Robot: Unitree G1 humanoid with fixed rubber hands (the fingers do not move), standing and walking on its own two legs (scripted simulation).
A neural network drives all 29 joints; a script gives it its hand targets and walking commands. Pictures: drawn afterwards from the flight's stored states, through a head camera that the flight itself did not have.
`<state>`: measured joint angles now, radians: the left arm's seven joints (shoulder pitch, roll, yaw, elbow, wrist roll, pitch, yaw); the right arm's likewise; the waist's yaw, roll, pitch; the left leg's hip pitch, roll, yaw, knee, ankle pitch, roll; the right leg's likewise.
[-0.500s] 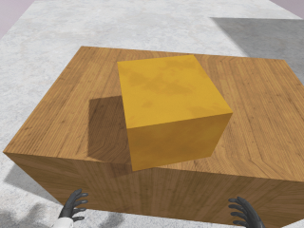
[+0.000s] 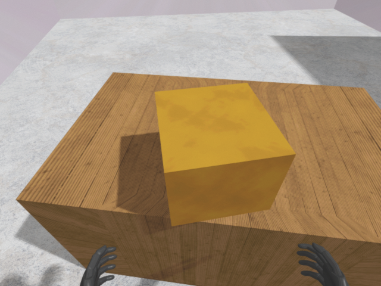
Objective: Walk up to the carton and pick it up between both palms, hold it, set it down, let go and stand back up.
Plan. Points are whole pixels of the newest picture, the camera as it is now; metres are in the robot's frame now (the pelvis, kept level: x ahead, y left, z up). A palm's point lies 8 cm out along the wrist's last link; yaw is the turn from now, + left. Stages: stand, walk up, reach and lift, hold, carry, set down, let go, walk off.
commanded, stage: reach and lift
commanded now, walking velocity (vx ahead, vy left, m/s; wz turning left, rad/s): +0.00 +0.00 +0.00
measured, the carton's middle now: (211, 150) +0.49 +0.01 +0.00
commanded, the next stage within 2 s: none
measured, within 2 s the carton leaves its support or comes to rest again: neither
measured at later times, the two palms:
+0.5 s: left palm (113, 254) +0.20 +0.21 -0.03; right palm (361, 270) +0.20 -0.29 -0.02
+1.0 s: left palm (115, 218) +0.26 +0.21 +0.01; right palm (361, 231) +0.26 -0.29 +0.02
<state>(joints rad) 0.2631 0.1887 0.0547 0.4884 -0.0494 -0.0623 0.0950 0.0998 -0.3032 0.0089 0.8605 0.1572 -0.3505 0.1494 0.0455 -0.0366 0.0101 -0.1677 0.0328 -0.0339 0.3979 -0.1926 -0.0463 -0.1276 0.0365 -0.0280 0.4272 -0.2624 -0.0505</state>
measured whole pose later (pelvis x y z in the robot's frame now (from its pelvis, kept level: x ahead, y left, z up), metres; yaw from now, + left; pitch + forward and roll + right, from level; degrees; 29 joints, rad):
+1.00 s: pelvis +0.01 +0.00 +0.00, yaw -4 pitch +4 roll +1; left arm 0.05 0.09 0.10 0.30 -0.08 -0.06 0.17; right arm -0.10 -0.58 0.17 0.73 0.59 -0.34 0.28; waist 0.04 -0.02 -0.07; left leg -0.28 0.05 0.03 0.41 -0.20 -0.04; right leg -0.27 0.05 0.04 0.46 -0.26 -0.05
